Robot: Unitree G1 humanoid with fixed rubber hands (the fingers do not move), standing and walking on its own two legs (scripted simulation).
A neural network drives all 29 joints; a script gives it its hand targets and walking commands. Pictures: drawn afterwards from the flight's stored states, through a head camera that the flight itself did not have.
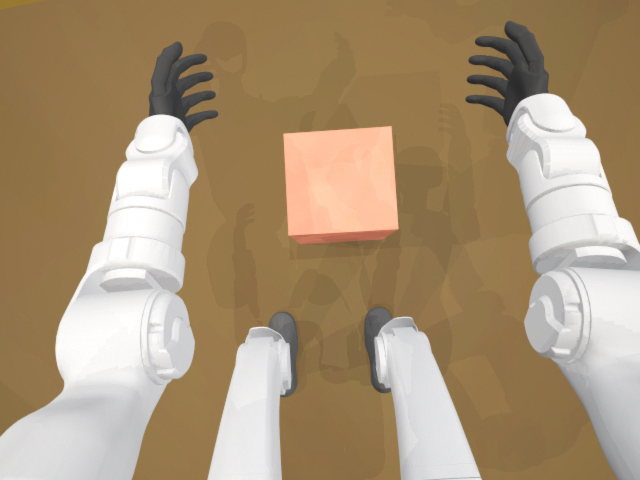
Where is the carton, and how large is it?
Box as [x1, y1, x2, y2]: [283, 126, 398, 243]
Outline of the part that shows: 391,126 283,134 288,235 300,243 379,239 385,237 398,228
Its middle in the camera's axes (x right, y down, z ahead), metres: +0.04 -0.11 +0.86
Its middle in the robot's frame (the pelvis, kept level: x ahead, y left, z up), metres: +0.51 -0.03 -0.52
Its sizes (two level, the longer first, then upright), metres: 0.210 0.200 0.250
